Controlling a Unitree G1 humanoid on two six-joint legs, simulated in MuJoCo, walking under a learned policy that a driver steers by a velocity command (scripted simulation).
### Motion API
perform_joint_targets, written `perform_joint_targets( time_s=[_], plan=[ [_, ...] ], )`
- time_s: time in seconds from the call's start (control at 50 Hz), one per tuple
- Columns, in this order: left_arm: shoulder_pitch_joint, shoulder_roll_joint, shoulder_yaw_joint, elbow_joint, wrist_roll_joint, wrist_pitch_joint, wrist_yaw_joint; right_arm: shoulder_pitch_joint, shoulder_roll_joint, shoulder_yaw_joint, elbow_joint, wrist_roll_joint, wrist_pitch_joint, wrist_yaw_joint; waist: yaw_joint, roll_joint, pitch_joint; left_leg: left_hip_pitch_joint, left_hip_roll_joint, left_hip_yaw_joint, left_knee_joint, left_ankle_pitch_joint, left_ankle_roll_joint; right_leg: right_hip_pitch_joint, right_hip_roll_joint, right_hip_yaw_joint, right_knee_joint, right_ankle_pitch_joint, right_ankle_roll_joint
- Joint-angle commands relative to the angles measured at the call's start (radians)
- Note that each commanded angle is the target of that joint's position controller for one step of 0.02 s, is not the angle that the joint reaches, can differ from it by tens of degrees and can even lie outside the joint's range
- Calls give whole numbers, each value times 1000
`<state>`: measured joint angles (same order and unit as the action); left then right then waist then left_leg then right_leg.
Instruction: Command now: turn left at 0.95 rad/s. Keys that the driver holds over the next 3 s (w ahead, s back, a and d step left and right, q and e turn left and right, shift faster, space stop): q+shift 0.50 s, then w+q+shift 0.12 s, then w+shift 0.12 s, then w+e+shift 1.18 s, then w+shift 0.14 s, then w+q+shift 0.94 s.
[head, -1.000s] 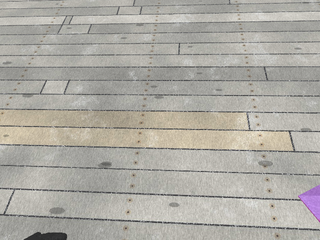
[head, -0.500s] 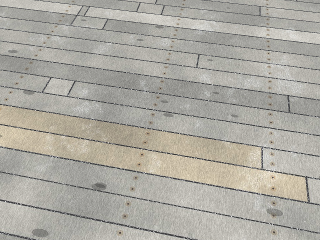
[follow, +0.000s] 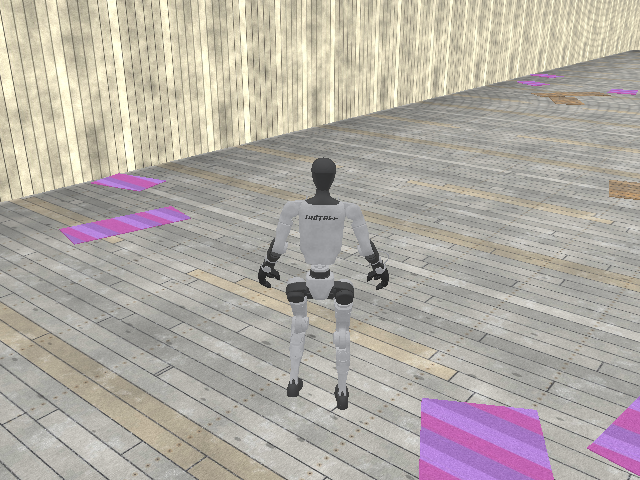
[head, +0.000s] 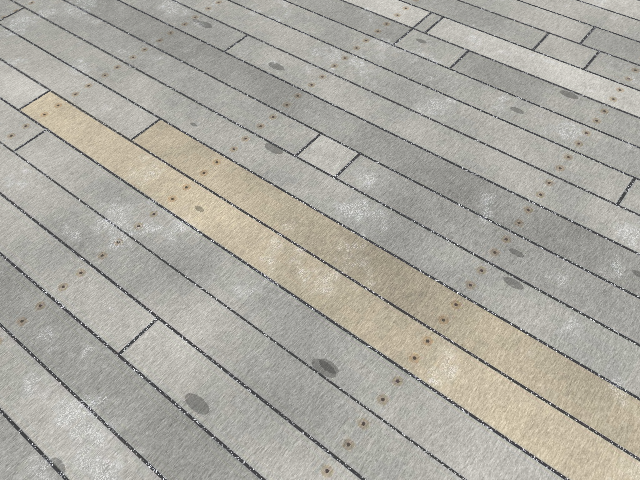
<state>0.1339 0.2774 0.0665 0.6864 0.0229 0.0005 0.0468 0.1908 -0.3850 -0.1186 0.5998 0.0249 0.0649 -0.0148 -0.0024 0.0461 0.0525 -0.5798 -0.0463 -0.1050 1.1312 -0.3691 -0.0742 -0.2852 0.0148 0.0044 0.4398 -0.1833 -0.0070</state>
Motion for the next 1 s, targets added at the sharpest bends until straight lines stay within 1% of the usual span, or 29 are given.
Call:
perform_joint_targets(
  time_s=[0.02,0.08,0.16,0.24,0.28,0.3,0.32,0.34,0.36,0.38,0.4,0.42,0.44,0.5,0.54,0.56,0.6,0.66,0.7,0.72,0.74,0.76,0.78,0.8,0.84,0.86,0.92,0.96,1.0],
  plan=[
    [-32,136,29,-75,3,-7,15,-25,-39,-3,-86,9,-7,6,24,-164,-69,-136,87,66,34,38,-40,192,-246,151,-156,166,-192],
    [16,172,44,-59,4,0,5,-69,-26,6,-118,5,-9,15,58,-179,-100,-123,128,77,-74,17,-53,282,-295,113,-149,234,-220],
    [-14,210,64,-56,-7,-1,-22,-72,-16,11,-129,0,2,27,47,-192,-118,14,139,130,-232,18,-29,251,-323,5,-140,304,-211],
    [-24,223,79,-42,-36,-13,-49,-72,-29,-1,-132,5,31,40,28,-214,-131,156,114,183,-421,21,26,248,-351,-79,-70,365,-164],
    [-35,208,81,-30,-57,-14,-53,-17,-37,-16,-113,6,41,44,-20,-192,-147,300,82,205,-608,127,81,206,-338,-143,43,330,-95],
    [14,168,73,-5,-56,-16,-58,60,-80,-38,-86,3,39,31,-50,-104,-167,472,69,153,-707,267,130,93,-282,-197,183,237,-27],
    [13,117,57,-37,-15,-18,-60,141,-219,-77,-83,6,30,10,-56,195,-163,708,283,-180,-728,748,238,-243,-160,-254,502,-276,69],
    [-66,91,42,-109,13,-24,-48,77,-266,-72,-118,-36,-3,15,-41,295,-233,692,430,-473,-733,752,444,-459,-42,-65,706,-506,110],
    [-129,151,55,-109,3,-22,-38,68,-195,-57,-118,-39,-32,27,-86,156,-237,675,398,-395,-767,683,442,-476,-52,36,789,-465,98],
    [-141,153,56,-114,-15,-25,-32,45,-169,-45,-98,-27,-48,20,-55,130,-185,629,342,-323,-771,618,388,-479,-56,65,773,-375,75],
    [-116,159,60,-97,-10,-27,-23,0,-141,-37,-98,-6,-49,10,-22,68,-158,601,293,-277,-764,567,338,-477,-68,77,726,-301,70],
    [-115,158,60,-89,7,-23,-14,-48,-104,-21,-101,9,-38,-2,-4,21,-143,579,264,-246,-780,514,297,-464,-70,77,686,-237,64],
    [-93,157,59,-88,0,-23,-18,-56,-126,-22,-117,-1,-37,-10,14,92,-149,510,264,-249,-764,626,317,-398,-45,79,682,-209,74],
    [-55,136,51,-63,-14,-28,-25,-70,-130,-27,-112,-9,-30,-21,21,67,-179,473,205,-233,-738,605,299,-306,10,80,518,-154,101],
    [-72,120,40,-66,-25,-37,-44,-24,-129,-24,-98,15,-35,-21,-10,61,-203,452,189,-306,-790,108,297,-263,24,91,382,-104,90],
    [-92,122,40,-74,-34,-44,-56,-19,-143,-25,-96,17,-41,-17,-20,92,-176,415,189,-358,-830,-110,301,-246,33,94,328,-105,82],
    [-121,135,45,-89,-48,-64,-69,-13,-156,-23,-88,12,-53,-10,-26,143,-115,364,192,-430,-862,-243,305,-214,43,104,253,-146,64],
    [-72,144,53,-74,-57,-95,-75,-9,-118,-3,-81,7,-66,0,-10,160,-95,297,181,-449,-834,-249,282,-66,31,84,161,-136,47],
    [16,122,54,-45,-57,-112,-74,-15,-73,19,-77,3,-69,1,40,132,-82,190,146,-421,-773,-276,251,124,13,51,51,-32,22],
    [100,122,58,-18,-51,-118,-71,-10,-29,36,-75,-3,-73,0,77,96,-88,103,106,-378,-684,-296,218,259,-14,67,6,-43,3],
    [219,157,64,0,-30,-126,-65,-13,51,63,-82,-9,-81,2,120,-49,-120,-24,11,-253,-400,-295,158,405,-165,264,-72,-224,-44],
    [280,246,76,14,13,-131,-76,-26,80,74,-145,24,-102,-3,93,-244,-72,-257,-62,-148,-144,-228,133,424,-352,720,-234,-640,-185],
    [227,230,73,7,-4,-134,-83,-48,7,61,-144,39,-118,-5,72,-225,41,-377,10,-130,-12,-154,129,338,-416,846,-280,-757,-255],
    [218,177,55,6,-26,-130,-78,-66,-33,51,-129,29,-128,-1,66,-168,93,-403,37,-112,37,-69,129,305,-382,756,-266,-682,-253],
    [239,153,33,4,-34,-111,-70,-62,-17,55,-113,-16,-152,10,49,-139,64,-366,91,-26,19,37,117,279,-294,607,-264,-557,-219],
    [249,148,24,3,-35,-104,-65,-87,-6,57,-117,-21,-163,14,52,-146,73,-331,110,-10,-28,88,105,238,-258,554,-285,-508,-210],
    [300,130,13,11,-46,-95,-46,-180,35,71,-141,-24,-188,23,86,-158,67,-210,95,47,-204,200,54,154,-195,427,-310,-286,-213],
    [288,151,17,14,-51,-87,-34,-218,71,82,-146,-14,-198,34,85,-191,54,-47,54,73,-382,255,27,61,-163,364,-301,-174,-204],
    [307,160,16,24,-63,-81,-30,-242,75,79,-140,-4,-205,46,87,-197,36,99,11,97,-494,263,10,17,-154,334,-290,-145,-198]
  ],
)
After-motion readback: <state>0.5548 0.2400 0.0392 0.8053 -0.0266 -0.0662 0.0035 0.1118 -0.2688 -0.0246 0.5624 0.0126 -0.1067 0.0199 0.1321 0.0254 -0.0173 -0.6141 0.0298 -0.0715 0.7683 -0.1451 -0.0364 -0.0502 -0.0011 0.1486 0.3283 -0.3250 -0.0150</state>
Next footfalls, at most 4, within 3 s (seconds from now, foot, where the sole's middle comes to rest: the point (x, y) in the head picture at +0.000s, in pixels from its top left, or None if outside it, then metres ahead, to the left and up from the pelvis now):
0.30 left None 0.02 0.15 -0.78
0.74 right None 0.19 -0.01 -0.78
1.12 left None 0.23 0.39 -0.78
1.54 right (215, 354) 0.73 0.30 -0.78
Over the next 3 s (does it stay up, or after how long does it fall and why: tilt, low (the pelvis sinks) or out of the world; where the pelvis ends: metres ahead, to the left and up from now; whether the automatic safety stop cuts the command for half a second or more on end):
stays up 1.71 0.31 -0.03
